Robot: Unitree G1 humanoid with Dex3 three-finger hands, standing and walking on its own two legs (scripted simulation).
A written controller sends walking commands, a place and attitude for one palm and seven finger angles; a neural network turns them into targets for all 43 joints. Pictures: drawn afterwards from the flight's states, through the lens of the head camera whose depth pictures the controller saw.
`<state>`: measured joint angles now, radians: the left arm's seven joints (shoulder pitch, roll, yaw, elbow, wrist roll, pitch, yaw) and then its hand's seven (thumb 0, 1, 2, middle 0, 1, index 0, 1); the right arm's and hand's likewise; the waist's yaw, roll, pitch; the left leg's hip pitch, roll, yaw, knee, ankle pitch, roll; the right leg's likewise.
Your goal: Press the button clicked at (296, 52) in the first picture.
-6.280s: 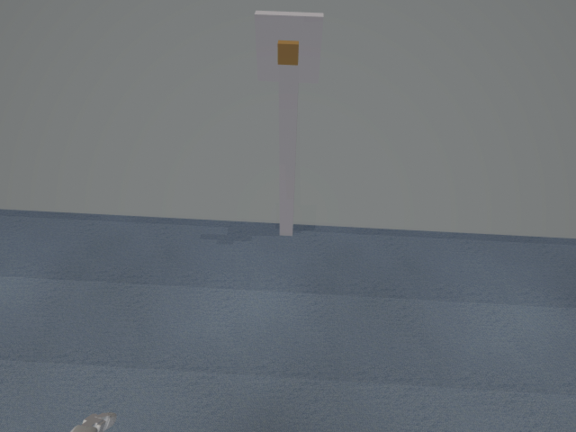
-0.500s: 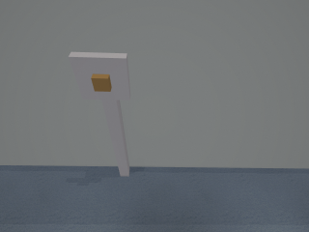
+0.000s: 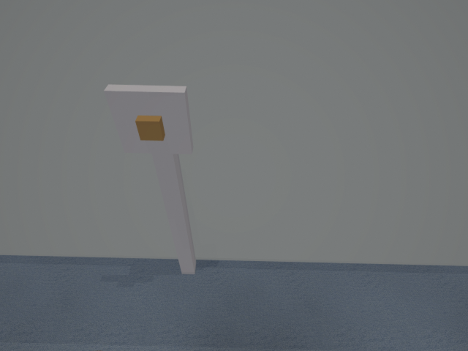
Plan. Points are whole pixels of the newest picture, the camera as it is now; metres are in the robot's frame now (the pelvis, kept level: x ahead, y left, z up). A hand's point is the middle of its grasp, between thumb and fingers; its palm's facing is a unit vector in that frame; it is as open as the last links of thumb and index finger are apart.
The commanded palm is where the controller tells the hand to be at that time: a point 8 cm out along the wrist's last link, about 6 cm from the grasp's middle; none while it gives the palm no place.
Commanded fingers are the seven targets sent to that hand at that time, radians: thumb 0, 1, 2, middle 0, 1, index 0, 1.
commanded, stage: look again from close up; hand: left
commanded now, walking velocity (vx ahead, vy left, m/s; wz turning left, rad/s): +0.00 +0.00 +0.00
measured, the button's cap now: (151, 127) +0.58 +0.24 +0.08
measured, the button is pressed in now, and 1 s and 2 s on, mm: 0 0 0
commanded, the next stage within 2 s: shuffle to correct the standing spot in 0.06 s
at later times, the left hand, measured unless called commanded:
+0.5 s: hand out of the picture +0.01 +0.21 -0.18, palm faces -0.01 -0.98 -0.18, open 7.4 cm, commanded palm none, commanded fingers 0.00 0.90 0.90 -0.20 -0.30 -0.20 -0.30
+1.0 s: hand out of the picture +0.10 +0.20 -0.18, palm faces +0.04 -0.98 -0.17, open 7.4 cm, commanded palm none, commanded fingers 0.00 0.90 0.90 -0.20 -0.30 -0.20 -0.30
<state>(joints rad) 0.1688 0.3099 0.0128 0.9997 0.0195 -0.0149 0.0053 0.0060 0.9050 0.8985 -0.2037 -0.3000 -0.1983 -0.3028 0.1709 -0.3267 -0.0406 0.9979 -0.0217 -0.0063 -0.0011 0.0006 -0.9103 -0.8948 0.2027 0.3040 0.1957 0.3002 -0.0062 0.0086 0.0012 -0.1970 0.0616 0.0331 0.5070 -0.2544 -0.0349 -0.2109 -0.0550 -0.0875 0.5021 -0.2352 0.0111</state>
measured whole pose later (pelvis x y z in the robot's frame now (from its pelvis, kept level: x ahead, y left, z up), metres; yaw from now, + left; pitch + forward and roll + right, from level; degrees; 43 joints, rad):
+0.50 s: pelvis +0.03 +0.02 +0.00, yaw -1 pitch -2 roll +0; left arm 0.35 0.20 -0.01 1.10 0.02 0.02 0.00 0.01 0.91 0.90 -0.20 -0.30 -0.20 -0.30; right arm 0.35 -0.18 0.01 1.12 -0.02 0.01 0.01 0.00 -0.91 -0.89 0.20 0.30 0.20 0.30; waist 0.00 -0.02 -0.01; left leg -0.19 0.04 0.06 0.54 -0.32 -0.01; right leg -0.20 -0.07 -0.06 0.52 -0.29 0.02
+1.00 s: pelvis +0.11 +0.04 +0.00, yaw +0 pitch -3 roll -1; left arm 0.30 0.14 0.03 1.09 0.02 0.03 0.04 0.01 0.91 0.90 -0.20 -0.30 -0.19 -0.30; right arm 0.28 -0.11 -0.01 1.10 -0.02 -0.03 -0.05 0.00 -0.93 -0.89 0.20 0.30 0.20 0.30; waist -0.01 -0.01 0.06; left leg -0.09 0.02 0.15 0.49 -0.34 0.05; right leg -0.33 -0.06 -0.08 0.81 -0.40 0.02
